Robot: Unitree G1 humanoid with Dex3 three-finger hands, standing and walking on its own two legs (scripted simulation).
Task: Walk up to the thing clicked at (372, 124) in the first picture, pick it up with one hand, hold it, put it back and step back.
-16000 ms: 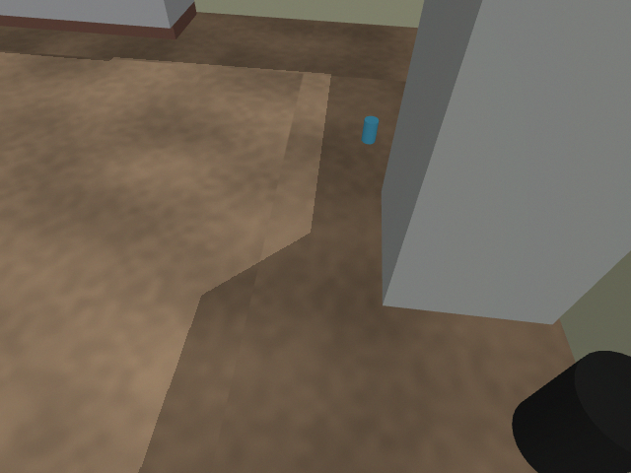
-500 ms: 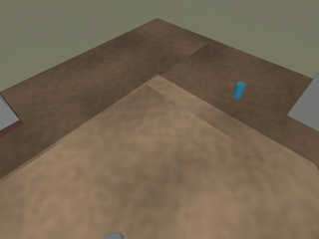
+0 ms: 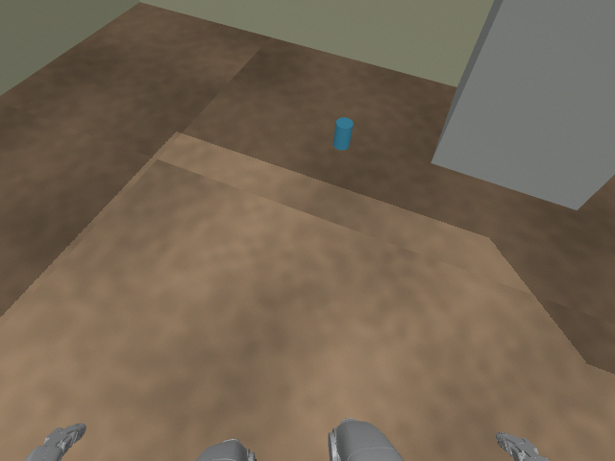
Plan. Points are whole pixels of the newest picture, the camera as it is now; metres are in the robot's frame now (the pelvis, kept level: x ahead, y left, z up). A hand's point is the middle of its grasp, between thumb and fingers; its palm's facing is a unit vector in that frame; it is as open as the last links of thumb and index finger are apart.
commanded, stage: walk up
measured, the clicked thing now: (342, 134) +1.44 -0.23 -0.69
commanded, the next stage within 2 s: stand in 1.82 s
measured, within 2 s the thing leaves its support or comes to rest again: neither
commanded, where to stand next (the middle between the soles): +0.07 +0.02 m, yaw -19 degrees
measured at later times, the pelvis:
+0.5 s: pelvis -0.02 +0.02 -0.03, yaw -12 degrees
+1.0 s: pelvis -0.03 +0.03 -0.01, yaw -18 degrees
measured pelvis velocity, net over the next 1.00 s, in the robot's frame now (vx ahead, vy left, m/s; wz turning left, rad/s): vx -0.03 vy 0.03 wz -0.32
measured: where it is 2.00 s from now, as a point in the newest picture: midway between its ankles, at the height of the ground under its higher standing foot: outside the picture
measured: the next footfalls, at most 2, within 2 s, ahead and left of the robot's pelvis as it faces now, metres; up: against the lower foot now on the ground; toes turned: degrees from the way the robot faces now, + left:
right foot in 0.12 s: +0.07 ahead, -0.13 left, +0.00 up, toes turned -3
left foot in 0.48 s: +0.08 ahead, +0.14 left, +0.00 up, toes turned -16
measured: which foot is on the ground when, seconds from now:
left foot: down 0.00-0.14, up 0.16-0.46, down 0.48-1.00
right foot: up 0.00-0.10, down 0.12-0.50, up 0.52-0.74, down 0.76-1.00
